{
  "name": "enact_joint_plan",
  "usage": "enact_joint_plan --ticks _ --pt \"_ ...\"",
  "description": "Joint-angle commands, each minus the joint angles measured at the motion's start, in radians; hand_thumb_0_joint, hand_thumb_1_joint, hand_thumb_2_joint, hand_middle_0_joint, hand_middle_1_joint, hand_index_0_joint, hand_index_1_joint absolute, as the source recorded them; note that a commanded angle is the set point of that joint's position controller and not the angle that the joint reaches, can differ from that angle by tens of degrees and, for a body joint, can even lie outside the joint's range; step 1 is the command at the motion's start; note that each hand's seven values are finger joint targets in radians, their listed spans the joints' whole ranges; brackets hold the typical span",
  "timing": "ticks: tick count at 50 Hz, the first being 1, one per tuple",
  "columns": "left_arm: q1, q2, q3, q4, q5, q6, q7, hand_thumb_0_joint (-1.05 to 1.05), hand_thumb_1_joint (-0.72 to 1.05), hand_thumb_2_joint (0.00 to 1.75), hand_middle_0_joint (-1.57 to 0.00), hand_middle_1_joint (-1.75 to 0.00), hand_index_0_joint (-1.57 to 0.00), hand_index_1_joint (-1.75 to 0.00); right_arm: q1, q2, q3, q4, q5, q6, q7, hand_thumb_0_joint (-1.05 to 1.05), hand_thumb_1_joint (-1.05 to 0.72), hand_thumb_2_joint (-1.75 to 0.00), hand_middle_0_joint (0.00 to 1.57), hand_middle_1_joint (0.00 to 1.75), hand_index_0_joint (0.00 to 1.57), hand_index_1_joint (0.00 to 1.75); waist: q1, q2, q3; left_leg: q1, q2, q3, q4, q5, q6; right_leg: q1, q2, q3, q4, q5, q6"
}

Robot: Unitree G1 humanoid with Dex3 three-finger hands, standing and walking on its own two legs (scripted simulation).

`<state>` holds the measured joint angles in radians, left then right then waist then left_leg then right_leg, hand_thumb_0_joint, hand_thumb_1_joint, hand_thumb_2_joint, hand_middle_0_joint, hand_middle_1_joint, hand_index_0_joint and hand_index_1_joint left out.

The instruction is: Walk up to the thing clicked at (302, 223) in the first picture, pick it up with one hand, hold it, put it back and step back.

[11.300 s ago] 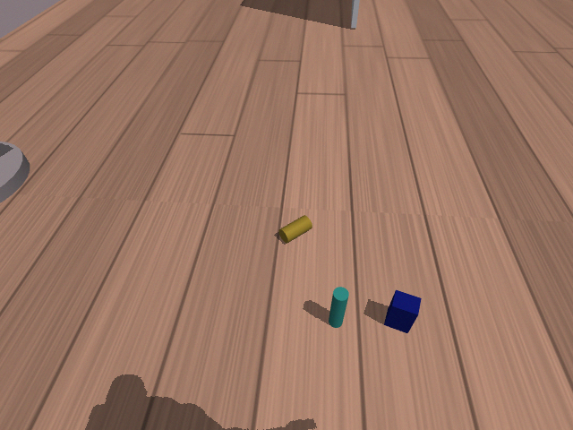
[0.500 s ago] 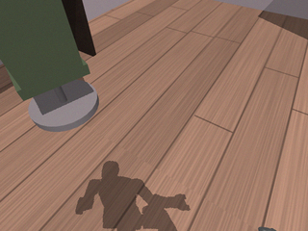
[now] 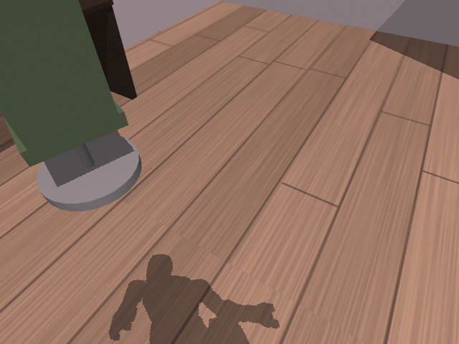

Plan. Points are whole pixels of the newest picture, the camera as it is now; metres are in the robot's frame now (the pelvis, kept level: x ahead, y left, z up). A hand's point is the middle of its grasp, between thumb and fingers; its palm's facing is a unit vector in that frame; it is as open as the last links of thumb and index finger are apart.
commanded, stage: stand
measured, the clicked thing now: out of the picture +0.09 -0.55 -0.74
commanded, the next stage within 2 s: none
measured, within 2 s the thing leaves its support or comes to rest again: neither
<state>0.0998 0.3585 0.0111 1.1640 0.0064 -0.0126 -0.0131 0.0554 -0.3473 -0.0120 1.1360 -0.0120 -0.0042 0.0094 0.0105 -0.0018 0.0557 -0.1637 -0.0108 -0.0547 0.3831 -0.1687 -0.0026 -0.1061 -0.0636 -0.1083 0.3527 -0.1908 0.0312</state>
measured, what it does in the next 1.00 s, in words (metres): stands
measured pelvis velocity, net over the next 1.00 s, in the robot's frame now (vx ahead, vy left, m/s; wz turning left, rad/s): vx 0.01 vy -0.01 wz -0.02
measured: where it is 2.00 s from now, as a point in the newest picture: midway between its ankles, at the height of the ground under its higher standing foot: outside the picture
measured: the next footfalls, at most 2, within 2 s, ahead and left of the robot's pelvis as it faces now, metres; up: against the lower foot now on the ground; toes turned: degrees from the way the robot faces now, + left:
none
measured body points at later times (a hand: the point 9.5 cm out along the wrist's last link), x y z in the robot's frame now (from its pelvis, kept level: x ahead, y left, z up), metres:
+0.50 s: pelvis +0.00 -0.01 +0.00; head +0.00 -0.01 +0.45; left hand +0.08 +0.30 -0.13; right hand +0.07 -0.31 -0.13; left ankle +0.03 +0.12 -0.75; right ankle +0.00 -0.14 -0.75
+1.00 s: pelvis +0.01 -0.01 +0.00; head +0.01 -0.02 +0.45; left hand +0.09 +0.29 -0.13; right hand +0.08 -0.32 -0.13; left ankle +0.03 +0.12 -0.75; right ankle +0.00 -0.14 -0.75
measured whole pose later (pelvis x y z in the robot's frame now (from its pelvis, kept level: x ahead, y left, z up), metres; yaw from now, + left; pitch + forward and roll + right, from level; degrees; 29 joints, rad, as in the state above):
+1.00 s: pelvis +0.01 -0.01 +0.00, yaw -1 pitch -2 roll +0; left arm 0.11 0.35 0.01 1.14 0.01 -0.01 -0.01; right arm 0.09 -0.35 0.00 1.16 -0.01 0.00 0.00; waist 0.00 0.01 0.04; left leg -0.13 0.01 -0.04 0.32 -0.15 -0.02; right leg -0.10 -0.04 -0.09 0.33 -0.19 0.01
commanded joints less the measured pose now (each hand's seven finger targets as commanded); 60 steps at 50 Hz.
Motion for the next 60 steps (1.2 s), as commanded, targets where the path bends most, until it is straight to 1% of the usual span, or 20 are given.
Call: enact_joint_plan --ticks 1,2,4,7,12,14,16,19,21,22,26,30,36,38,42,46,49,51,55,60 --pt "-0.049 0.217 0.035 -0.059 0.000 -0.024 0.018 0.00 0.90 0.90 -0.20 -0.30 -0.20 -0.30 -0.066 -0.209 -0.037 -0.061 0.006 -0.021 -0.009 0.00 -0.90 -0.90 0.20 0.30 0.20 0.30 0.001 0.004 -0.062 -0.022 0.112 -0.098 -0.100 0.065 0.017 0.016 -0.090 0.113 -0.088 -0.009 -0.037" --pt "-0.050 0.214 0.034 -0.059 0.002 -0.024 0.019 0.00 0.90 0.90 -0.20 -0.30 -0.20 -0.30 -0.057 -0.207 -0.037 -0.060 0.005 -0.020 -0.009 0.00 -0.90 -0.90 0.20 0.30 0.20 0.30 -0.002 0.000 -0.061 -0.036 0.109 -0.095 -0.100 0.052 0.015 0.025 -0.092 0.112 -0.092 -0.020 -0.036" --pt "-0.052 0.215 0.037 -0.065 0.003 -0.026 0.021 0.00 0.90 0.90 -0.20 -0.30 -0.20 -0.30 -0.058 -0.210 -0.038 -0.059 0.005 -0.023 -0.009 0.00 -0.90 -0.90 0.20 0.30 0.20 0.30 0.002 -0.001 -0.094 -0.007 0.117 -0.091 -0.084 0.135 0.020 0.045 -0.100 0.115 -0.084 0.040 -0.037" --pt "-0.046 0.210 0.038 -0.063 0.001 -0.025 0.021 0.00 0.90 0.90 -0.20 -0.30 -0.20 -0.30 -0.057 -0.203 -0.035 -0.056 0.005 -0.025 -0.010 0.00 -0.90 -0.90 0.20 0.30 0.20 0.30 0.003 0.004 -0.092 0.005 0.121 -0.089 -0.086 0.167 0.020 0.045 -0.095 0.111 -0.083 0.052 -0.036" --pt "-0.054 0.207 0.040 -0.068 0.001 -0.018 0.019 0.00 0.90 0.90 -0.20 -0.30 -0.20 -0.30 -0.043 -0.204 -0.032 -0.050 0.003 -0.024 -0.013 0.00 -0.90 -0.90 0.20 0.30 0.20 0.30 -0.001 0.016 -0.070 -0.023 0.118 -0.084 -0.111 0.115 0.012 0.041 -0.091 0.109 -0.085 0.022 -0.037" --pt "-0.044 0.204 0.039 -0.065 0.000 -0.015 0.017 0.00 0.90 0.90 -0.20 -0.30 -0.20 -0.30 -0.041 -0.201 -0.029 -0.046 0.002 -0.023 -0.012 0.00 -0.90 -0.90 0.20 0.30 0.20 0.30 0.001 0.007 -0.044 -0.034 0.115 -0.090 -0.130 0.034 0.008 0.018 -0.085 0.108 -0.087 -0.023 -0.037" --pt "-0.046 0.203 0.039 -0.070 0.002 -0.016 0.017 0.00 0.90 0.90 -0.20 -0.30 -0.20 -0.30 -0.040 -0.211 -0.031 -0.047 0.003 -0.025 -0.013 0.00 -0.90 -0.90 0.20 0.30 0.20 0.30 0.003 0.012 -0.075 -0.023 0.121 -0.089 -0.121 0.081 0.013 0.042 -0.091 0.111 -0.081 0.019 -0.038" --pt "-0.044 0.205 0.038 -0.071 0.003 -0.016 0.017 0.00 0.90 0.90 -0.20 -0.30 -0.20 -0.30 -0.035 -0.204 -0.028 -0.046 0.002 -0.024 -0.013 0.00 -0.90 -0.90 0.20 0.30 0.20 0.30 -0.001 -0.002 -0.057 -0.016 0.117 -0.086 -0.123 0.063 0.009 0.010 -0.087 0.115 -0.092 -0.014 -0.037" --pt "-0.052 0.204 0.036 -0.076 0.003 -0.018 0.017 0.00 0.90 0.90 -0.20 -0.30 -0.20 -0.30 -0.026 -0.212 -0.030 -0.043 0.004 -0.024 -0.012 0.00 -0.90 -0.90 0.20 0.30 0.20 0.30 -0.007 0.002 -0.065 -0.011 0.120 -0.083 -0.111 0.094 0.012 0.022 -0.091 0.118 -0.096 0.017 -0.036" --pt "-0.053 0.205 0.037 -0.078 0.003 -0.018 0.017 0.00 0.90 0.90 -0.20 -0.30 -0.20 -0.30 -0.023 -0.204 -0.026 -0.041 0.001 -0.024 -0.012 0.00 -0.90 -0.90 0.20 0.30 0.20 0.30 -0.006 -0.007 -0.055 -0.018 0.118 -0.081 -0.119 0.069 0.011 0.013 -0.090 0.117 -0.095 -0.004 -0.037" --pt "-0.047 0.207 0.035 -0.081 0.001 -0.018 0.018 0.00 0.90 0.90 -0.20 -0.30 -0.20 -0.30 -0.029 -0.205 -0.026 -0.042 0.002 -0.024 -0.012 0.00 -0.90 -0.90 0.20 0.30 0.20 0.30 -0.003 -0.001 -0.068 0.002 0.124 -0.081 -0.107 0.110 0.012 0.013 -0.090 0.119 -0.096 0.011 -0.039" --pt "-0.043 0.203 0.033 -0.080 0.003 -0.018 0.017 0.00 0.90 0.90 -0.20 -0.30 -0.20 -0.30 -0.026 -0.214 -0.027 -0.038 0.002 -0.022 -0.012 0.00 -0.90 -0.90 0.20 0.30 0.20 0.30 -0.006 0.009 -0.059 -0.009 0.122 -0.076 -0.112 0.069 0.012 0.010 -0.087 0.121 -0.100 -0.009 -0.037" --pt "-0.042 0.209 0.034 -0.082 0.001 -0.016 0.015 0.00 0.90 0.90 -0.20 -0.30 -0.20 -0.30 -0.015 -0.213 -0.022 -0.036 0.002 -0.024 -0.011 0.00 -0.90 -0.90 0.20 0.30 0.20 0.30 -0.006 0.008 -0.060 -0.015 0.123 -0.075 -0.121 0.063 0.011 0.018 -0.088 0.124 -0.094 -0.003 -0.040" --pt "-0.032 0.214 0.034 -0.081 0.002 -0.017 0.017 0.00 0.90 0.90 -0.20 -0.30 -0.20 -0.30 -0.030 -0.213 -0.022 -0.041 0.004 -0.025 -0.012 0.00 -0.90 -0.90 0.20 0.30 0.20 0.30 0.000 0.004 -0.071 0.009 0.127 -0.077 -0.115 0.104 0.013 0.014 -0.089 0.123 -0.092 0.020 -0.040" --pt "-0.035 0.208 0.031 -0.085 0.001 -0.019 0.016 0.00 0.90 0.90 -0.20 -0.30 -0.20 -0.30 -0.018 -0.217 -0.021 -0.038 0.002 -0.026 -0.013 0.00 -0.90 -0.90 0.20 0.30 0.20 0.30 -0.006 0.005 -0.086 0.034 0.130 -0.070 -0.101 0.161 0.009 0.012 -0.089 0.124 -0.094 0.064 -0.037" --pt "-0.038 0.215 0.032 -0.086 0.002 -0.019 0.018 0.00 0.90 0.90 -0.20 -0.30 -0.20 -0.30 -0.016 -0.210 -0.018 -0.036 0.004 -0.024 -0.014 0.00 -0.90 -0.90 0.20 0.30 0.20 0.30 -0.007 -0.008 -0.088 0.031 0.131 -0.066 -0.100 0.176 0.009 0.029 -0.091 0.121 -0.091 0.099 -0.037" --pt "-0.035 0.207 0.030 -0.084 0.000 -0.018 0.017 0.00 0.90 0.90 -0.20 -0.30 -0.20 -0.30 -0.015 -0.219 -0.017 -0.036 0.003 -0.023 -0.015 0.00 -0.90 -0.90 0.20 0.30 0.20 0.30 -0.004 0.009 -0.077 0.026 0.132 -0.064 -0.104 0.156 0.009 0.028 -0.089 0.122 -0.096 0.081 -0.035" --pt "-0.038 0.209 0.031 -0.087 0.001 -0.019 0.018 0.00 0.90 0.90 -0.20 -0.30 -0.20 -0.30 -0.014 -0.212 -0.017 -0.038 0.003 -0.022 -0.014 0.00 -0.90 -0.90 0.20 0.30 0.20 0.30 -0.005 -0.007 -0.088 0.026 0.132 -0.063 -0.101 0.178 0.007 0.034 -0.089 0.119 -0.094 0.095 -0.035" --pt "-0.040 0.206 0.030 -0.085 0.001 -0.016 0.017 0.00 0.90 0.90 -0.20 -0.30 -0.20 -0.30 -0.014 -0.216 -0.016 -0.037 0.004 -0.021 -0.015 0.00 -0.90 -0.90 0.20 0.30 0.20 0.30 -0.006 0.006 -0.065 0.015 0.129 -0.062 -0.110 0.125 0.006 0.020 -0.086 0.120 -0.106 0.044 -0.035" --pt "-0.037 0.214 0.032 -0.089 0.002 -0.019 0.019 0.00 0.90 0.90 -0.20 -0.30 -0.20 -0.30 -0.013 -0.214 -0.017 -0.043 0.004 -0.023 -0.015 0.00 -0.90 -0.90 0.20 0.30 0.20 0.30 -0.004 -0.002 -0.086 0.030 0.135 -0.064 -0.105 0.171 0.009 0.036 -0.089 0.118 -0.095 0.083 -0.038"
